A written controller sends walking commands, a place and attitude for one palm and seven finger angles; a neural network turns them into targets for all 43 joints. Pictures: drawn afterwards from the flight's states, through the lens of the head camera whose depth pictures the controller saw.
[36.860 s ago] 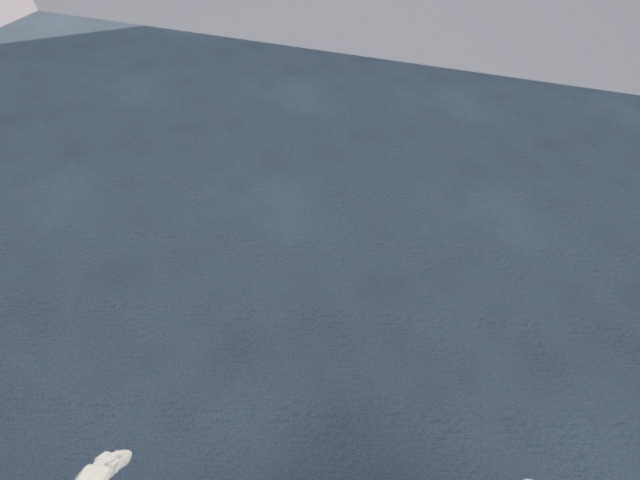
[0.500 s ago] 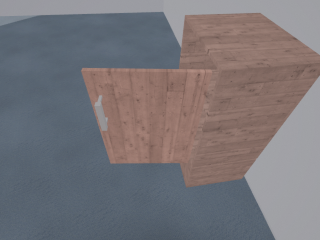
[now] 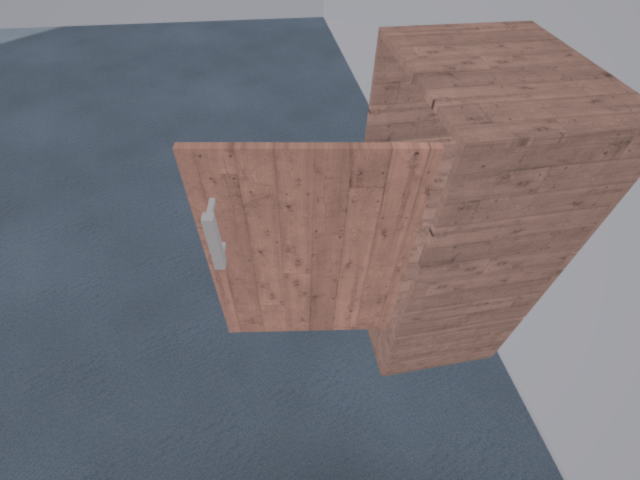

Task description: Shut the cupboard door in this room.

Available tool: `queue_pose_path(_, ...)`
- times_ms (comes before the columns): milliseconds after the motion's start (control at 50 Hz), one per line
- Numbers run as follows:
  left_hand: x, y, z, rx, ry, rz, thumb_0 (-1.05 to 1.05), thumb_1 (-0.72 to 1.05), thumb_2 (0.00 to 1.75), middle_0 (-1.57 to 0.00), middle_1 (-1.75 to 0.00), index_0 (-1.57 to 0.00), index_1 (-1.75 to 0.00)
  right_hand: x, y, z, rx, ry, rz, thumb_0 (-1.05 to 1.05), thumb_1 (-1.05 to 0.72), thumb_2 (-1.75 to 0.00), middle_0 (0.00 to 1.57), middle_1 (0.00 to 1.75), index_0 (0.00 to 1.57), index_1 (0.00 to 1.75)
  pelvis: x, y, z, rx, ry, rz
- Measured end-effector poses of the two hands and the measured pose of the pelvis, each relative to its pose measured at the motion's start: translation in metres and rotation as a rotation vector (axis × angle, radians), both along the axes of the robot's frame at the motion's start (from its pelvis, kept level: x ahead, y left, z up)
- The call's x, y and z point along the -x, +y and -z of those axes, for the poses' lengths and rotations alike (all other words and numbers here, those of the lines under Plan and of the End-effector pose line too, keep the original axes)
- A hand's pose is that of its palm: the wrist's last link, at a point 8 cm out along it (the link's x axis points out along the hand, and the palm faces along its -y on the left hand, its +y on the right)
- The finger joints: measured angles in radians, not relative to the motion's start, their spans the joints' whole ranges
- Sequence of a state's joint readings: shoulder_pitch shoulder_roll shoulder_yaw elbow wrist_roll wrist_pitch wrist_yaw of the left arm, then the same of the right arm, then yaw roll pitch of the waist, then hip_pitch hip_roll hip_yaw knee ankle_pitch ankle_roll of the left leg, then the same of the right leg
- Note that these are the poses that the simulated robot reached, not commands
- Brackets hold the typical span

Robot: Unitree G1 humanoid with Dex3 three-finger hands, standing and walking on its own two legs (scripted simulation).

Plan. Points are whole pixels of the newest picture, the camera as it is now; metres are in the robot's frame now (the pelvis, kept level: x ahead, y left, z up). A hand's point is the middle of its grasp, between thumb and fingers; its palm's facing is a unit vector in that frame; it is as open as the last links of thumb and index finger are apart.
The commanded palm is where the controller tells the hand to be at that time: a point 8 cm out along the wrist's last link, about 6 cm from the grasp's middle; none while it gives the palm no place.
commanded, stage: come to a stop and stand still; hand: left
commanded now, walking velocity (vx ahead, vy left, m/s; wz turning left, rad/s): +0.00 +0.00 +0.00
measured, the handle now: (216, 234) +0.52 +0.23 -0.06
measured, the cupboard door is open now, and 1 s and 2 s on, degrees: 82 82 82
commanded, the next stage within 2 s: look again from close up in 0.62 s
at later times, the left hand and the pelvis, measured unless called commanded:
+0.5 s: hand out of the picture +0.02 +0.17 -0.18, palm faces +0.04 -0.98 -0.17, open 7.3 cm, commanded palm none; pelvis +0.03 +0.01 +0.00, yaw +0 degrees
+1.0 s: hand out of the picture +0.01 +0.19 -0.19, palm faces +0.01 -0.98 -0.19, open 7.3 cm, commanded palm none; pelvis +0.00 +0.02 -0.01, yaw -1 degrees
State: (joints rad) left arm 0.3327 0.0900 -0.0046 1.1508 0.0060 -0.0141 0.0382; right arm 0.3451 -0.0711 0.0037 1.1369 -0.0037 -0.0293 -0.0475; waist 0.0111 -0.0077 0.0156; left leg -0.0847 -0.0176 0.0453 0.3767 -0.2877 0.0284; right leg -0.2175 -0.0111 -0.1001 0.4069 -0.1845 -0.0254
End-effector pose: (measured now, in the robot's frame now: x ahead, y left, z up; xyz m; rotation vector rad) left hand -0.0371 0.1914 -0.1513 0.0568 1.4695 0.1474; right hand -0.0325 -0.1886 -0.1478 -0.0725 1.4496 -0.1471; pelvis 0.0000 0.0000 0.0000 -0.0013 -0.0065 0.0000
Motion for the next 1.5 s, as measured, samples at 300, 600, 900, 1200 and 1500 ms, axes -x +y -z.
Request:
queue_pose_path(300, -0.031, 0.017, 0.002, -0.02, 0.004, 0.022, 0.01, 0.92, 0.89, -0.19, -0.3, -0.2, -0.3, -0.022, -0.005, -0.002, 0.038, 0.017, -0.001, 0.0, -0.92, -0.9, 0.2, 0.3, 0.2, 0.3, -0.023, 0.007, 0.001, 0.008, 0.005, 0.003)
queue_pose_path(600, -0.055, 0.034, 0.001, -0.051, -0.028, 0.028, 0.01, 0.92, 0.89, -0.19, -0.3, -0.2, -0.3, -0.036, -0.005, 0.0, 0.047, 0.008, -0.004, 0.0, -0.91, -0.9, 0.2, 0.3, 0.2, 0.3, -0.032, 0.011, 0.002, 0.01, -0.006, 0.001)
queue_pose_path(900, -0.052, 0.048, 0.005, -0.071, -0.098, 0.074, 0.0, 0.92, 0.89, -0.19, -0.3, -0.2, -0.3, -0.045, -0.018, 0.002, 0.085, -0.111, -0.029, 0.01, -0.92, -0.9, 0.2, 0.3, 0.2, 0.3, -0.009, 0.02, 0.009, 0.012, -0.016, 0.002)
queue_pose_path(1200, -0.008, 0.045, 0.001, -0.047, -0.089, 0.071, 0.0, 0.91, 0.89, -0.19, -0.3, -0.2, -0.3, 0.007, 0.001, 0.004, 0.025, -0.079, -0.025, 0.0, -0.92, -0.9, 0.2, 0.3, 0.2, 0.3, 0.021, 0.023, 0.006, -0.006, -0.041, 0.018)
queue_pose_path(1500, 0.017, 0.02, 0.008, -0.006, -0.007, 0.01, 0.0, 0.91, 0.89, -0.19, -0.3, -0.2, -0.3, 0.037, -0.006, 0.006, 0.016, 0.073, -0.017, 0.0, -0.91, -0.9, 0.2, 0.3, 0.2, 0.3, 0.006, 0.011, 0.01, -0.001, -0.017, -0.014)
